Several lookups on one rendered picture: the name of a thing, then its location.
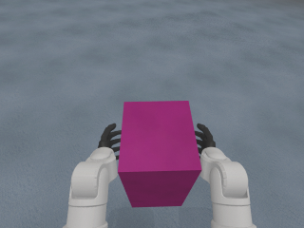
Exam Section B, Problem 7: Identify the robot left forearm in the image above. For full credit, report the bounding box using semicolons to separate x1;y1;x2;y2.
63;147;118;228

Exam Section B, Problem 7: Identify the carton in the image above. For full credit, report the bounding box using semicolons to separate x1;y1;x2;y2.
118;101;202;208

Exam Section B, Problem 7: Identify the robot left hand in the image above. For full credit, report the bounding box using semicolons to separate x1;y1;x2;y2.
98;123;122;160

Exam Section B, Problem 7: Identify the robot right hand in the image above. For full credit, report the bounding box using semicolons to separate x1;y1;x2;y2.
195;123;216;158

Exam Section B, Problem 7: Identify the robot right forearm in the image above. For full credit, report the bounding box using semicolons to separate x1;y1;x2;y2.
199;147;257;228

